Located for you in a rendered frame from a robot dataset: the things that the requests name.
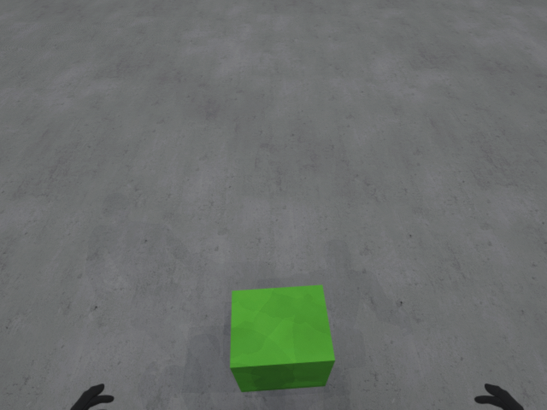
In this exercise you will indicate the robot right hand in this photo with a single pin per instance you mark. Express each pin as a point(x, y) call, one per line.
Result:
point(501, 398)

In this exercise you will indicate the robot left hand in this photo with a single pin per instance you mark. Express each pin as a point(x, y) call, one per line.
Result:
point(91, 398)

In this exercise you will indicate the carton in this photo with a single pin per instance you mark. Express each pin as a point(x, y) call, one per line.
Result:
point(280, 338)

